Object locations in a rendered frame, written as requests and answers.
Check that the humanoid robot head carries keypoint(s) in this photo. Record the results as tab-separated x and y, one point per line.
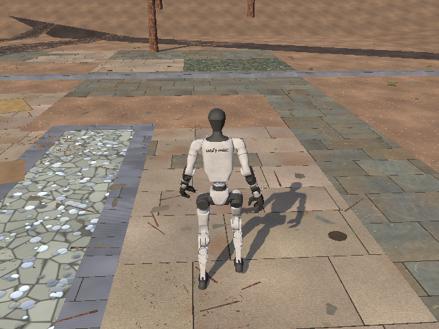
217	119

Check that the right robot hand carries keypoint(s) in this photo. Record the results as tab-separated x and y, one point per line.
259	203

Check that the right robot forearm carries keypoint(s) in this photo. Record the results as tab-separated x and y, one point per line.
252	183

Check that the left robot hand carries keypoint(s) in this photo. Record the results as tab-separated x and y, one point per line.
189	188

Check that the left robot forearm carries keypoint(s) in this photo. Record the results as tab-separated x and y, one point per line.
185	179

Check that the robot left upper arm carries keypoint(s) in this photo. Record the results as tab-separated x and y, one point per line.
192	156

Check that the robot torso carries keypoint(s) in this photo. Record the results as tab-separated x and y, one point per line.
218	166

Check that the robot right upper arm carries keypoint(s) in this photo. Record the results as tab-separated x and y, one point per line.
243	156

